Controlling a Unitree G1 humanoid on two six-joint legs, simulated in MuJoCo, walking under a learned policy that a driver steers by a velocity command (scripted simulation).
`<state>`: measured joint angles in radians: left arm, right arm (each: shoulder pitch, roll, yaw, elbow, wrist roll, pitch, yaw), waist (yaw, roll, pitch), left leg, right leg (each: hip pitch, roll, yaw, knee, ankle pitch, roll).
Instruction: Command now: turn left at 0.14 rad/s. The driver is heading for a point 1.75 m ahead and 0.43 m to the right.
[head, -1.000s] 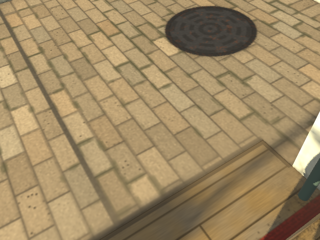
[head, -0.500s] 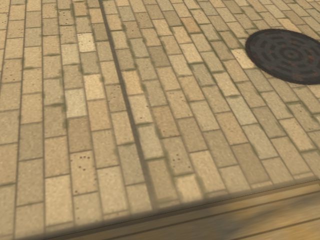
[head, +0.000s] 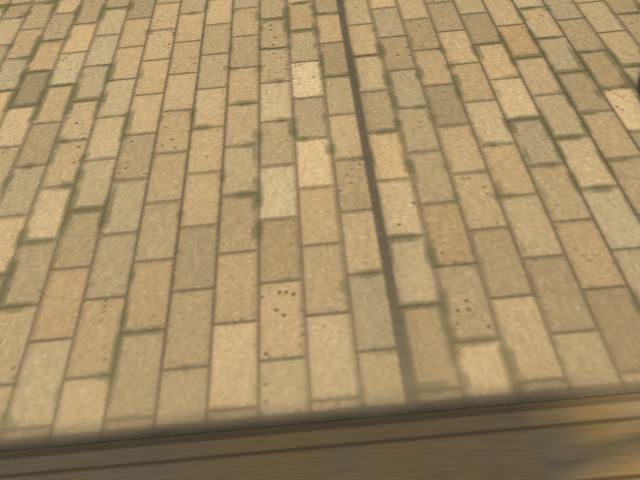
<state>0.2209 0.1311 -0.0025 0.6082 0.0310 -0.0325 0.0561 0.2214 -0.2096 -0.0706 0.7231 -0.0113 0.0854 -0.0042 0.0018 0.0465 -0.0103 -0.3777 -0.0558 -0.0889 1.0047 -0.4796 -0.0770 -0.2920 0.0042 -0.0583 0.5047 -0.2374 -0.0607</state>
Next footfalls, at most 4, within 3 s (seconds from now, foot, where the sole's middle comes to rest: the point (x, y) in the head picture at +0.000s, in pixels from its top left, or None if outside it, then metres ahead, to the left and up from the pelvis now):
0.10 left None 0.00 0.12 -0.78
1.52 right None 0.12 -0.11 -0.78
1.92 left None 0.43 0.05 -0.64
2.44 right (401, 354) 0.73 -0.09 -0.64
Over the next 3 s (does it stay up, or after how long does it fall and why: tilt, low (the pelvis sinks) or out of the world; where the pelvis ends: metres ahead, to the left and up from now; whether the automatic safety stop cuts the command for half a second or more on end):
stays up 0.90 -0.04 0.11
